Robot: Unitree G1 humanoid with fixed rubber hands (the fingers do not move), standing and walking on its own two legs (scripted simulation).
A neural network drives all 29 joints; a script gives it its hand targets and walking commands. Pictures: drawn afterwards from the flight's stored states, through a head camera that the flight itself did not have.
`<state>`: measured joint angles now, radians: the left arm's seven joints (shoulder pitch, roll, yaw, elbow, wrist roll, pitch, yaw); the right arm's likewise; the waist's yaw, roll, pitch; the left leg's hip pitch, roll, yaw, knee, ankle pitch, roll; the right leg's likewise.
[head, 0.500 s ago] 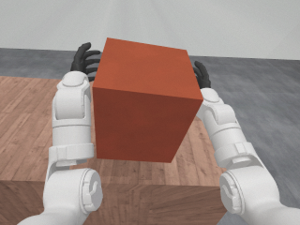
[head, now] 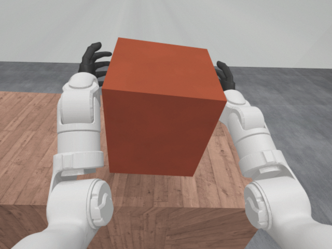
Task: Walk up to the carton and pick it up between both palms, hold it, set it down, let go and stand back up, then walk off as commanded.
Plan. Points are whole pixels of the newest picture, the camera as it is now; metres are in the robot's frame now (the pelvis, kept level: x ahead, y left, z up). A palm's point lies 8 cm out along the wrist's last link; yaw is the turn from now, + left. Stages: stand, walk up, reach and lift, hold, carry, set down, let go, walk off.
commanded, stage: hold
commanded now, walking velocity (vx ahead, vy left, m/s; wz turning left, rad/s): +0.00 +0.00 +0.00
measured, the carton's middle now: (157, 111) +0.39 +0.02 +0.20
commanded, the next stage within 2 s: none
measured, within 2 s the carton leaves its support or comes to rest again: neither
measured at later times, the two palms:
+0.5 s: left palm (84, 71) +0.36 +0.17 +0.31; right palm (231, 83) +0.37 -0.13 +0.28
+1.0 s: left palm (84, 64) +0.36 +0.16 +0.32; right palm (232, 79) +0.37 -0.14 +0.29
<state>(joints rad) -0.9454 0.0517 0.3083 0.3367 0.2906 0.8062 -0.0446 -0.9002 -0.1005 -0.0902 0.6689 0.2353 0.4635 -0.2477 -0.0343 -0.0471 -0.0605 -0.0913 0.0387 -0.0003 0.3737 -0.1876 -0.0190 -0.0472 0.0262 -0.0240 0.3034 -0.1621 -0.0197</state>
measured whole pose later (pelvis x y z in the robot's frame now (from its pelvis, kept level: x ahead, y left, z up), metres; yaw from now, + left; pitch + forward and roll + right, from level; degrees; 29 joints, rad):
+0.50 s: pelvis -0.01 +0.00 +0.00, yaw +0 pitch -6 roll -1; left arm -0.97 0.07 0.31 0.31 0.28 0.87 -0.05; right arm -0.97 -0.15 -0.06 0.63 0.31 0.58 -0.29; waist -0.04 -0.02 -0.08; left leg -0.09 0.04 0.00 0.38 -0.18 -0.02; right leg -0.04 0.03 -0.02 0.30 -0.15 -0.02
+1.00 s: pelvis +0.00 +0.00 +0.00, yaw +0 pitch -6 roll -1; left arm -1.01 0.08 0.32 0.34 0.29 0.89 -0.07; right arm -0.99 -0.15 -0.06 0.64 0.30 0.61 -0.28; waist -0.04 -0.02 -0.10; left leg -0.09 0.04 0.00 0.38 -0.19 -0.02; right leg -0.05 0.03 -0.02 0.30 -0.16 -0.02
